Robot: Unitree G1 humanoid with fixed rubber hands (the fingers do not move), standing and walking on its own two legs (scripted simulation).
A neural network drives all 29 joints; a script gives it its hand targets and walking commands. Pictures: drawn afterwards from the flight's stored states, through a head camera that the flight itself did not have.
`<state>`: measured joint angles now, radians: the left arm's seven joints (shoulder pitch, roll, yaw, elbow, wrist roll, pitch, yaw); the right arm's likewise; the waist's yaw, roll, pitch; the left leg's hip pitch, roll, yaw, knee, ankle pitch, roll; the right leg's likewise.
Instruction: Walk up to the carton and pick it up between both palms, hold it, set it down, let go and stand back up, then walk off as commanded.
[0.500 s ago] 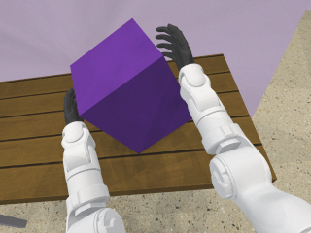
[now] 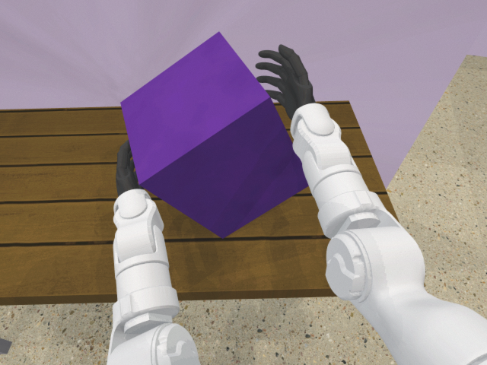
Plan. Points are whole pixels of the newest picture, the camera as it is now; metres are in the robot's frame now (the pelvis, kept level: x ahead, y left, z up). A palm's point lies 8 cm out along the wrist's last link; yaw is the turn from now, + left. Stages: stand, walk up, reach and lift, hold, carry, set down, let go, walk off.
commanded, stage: set down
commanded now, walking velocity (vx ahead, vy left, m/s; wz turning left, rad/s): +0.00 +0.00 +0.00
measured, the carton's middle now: (221, 145) +0.48 +0.09 +0.09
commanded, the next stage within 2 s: none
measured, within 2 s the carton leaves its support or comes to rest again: rests again in 1.14 s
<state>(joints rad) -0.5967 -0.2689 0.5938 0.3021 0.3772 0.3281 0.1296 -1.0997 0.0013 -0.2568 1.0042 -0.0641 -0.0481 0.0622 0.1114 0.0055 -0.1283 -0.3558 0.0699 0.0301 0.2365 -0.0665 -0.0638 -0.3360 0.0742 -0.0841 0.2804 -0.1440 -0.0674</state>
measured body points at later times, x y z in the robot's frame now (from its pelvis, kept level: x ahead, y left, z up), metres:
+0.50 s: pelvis +0.01 +0.00 +0.00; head +0.05 -0.02 +0.45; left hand +0.37 +0.22 +0.09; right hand +0.49 -0.04 +0.19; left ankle +0.02 +0.16 -0.75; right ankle -0.01 -0.05 -0.75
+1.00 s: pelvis +0.02 +0.01 +0.00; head +0.07 +0.00 +0.45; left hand +0.39 +0.22 +0.08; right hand +0.50 -0.09 +0.12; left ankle +0.02 +0.16 -0.75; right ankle -0.01 -0.05 -0.75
